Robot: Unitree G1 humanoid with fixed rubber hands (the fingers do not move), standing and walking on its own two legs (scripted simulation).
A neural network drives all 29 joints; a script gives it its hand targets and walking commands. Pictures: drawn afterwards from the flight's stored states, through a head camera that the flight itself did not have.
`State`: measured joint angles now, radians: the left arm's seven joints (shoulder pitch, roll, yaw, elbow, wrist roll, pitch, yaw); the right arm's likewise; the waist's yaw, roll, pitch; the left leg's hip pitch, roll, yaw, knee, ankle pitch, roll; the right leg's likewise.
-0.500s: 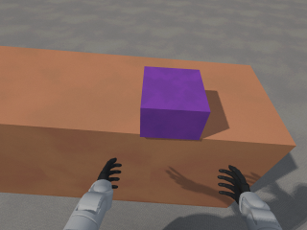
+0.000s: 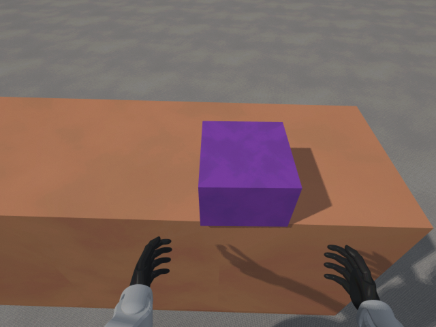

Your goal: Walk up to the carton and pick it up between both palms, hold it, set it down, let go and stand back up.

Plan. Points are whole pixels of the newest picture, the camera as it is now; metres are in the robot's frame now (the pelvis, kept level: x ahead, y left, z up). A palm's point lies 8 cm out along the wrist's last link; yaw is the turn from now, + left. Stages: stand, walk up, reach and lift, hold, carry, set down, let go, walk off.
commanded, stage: reach and lift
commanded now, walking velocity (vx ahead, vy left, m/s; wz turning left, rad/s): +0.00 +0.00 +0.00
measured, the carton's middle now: (243, 171) +0.48 -0.04 +0.01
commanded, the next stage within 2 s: none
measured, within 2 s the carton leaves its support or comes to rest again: neither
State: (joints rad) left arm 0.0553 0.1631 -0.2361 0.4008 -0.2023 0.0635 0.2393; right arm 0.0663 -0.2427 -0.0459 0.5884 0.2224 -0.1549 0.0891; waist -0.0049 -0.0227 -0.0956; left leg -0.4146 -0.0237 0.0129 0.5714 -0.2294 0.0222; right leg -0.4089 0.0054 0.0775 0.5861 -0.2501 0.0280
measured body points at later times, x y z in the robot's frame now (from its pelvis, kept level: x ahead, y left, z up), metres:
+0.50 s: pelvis +0.02 -0.02 +0.01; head +0.00 -0.01 +0.46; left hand +0.27 +0.14 -0.01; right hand +0.25 -0.25 +0.00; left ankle +0.04 +0.11 -0.73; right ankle +0.03 -0.14 -0.73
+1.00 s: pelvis +0.02 +0.00 +0.00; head +0.02 +0.00 +0.45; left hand +0.36 +0.15 +0.04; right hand +0.35 -0.22 +0.03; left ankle +0.04 +0.11 -0.73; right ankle +0.03 -0.14 -0.73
